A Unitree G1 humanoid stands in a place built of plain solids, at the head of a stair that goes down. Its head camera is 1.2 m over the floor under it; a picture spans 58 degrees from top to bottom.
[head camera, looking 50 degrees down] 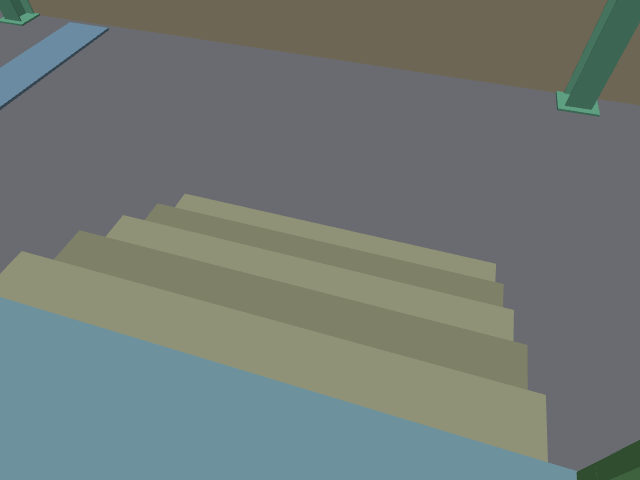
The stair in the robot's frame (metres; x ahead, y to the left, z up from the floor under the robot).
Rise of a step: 0.16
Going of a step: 0.26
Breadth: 2.00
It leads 17 degrees to the right of straight ahead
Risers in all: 6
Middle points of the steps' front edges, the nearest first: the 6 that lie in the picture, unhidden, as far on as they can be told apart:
0.55 0.32 0.00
0.80 0.24 -0.16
1.04 0.17 -0.32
1.29 0.09 -0.48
1.54 0.02 -0.64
1.79 -0.06 -0.80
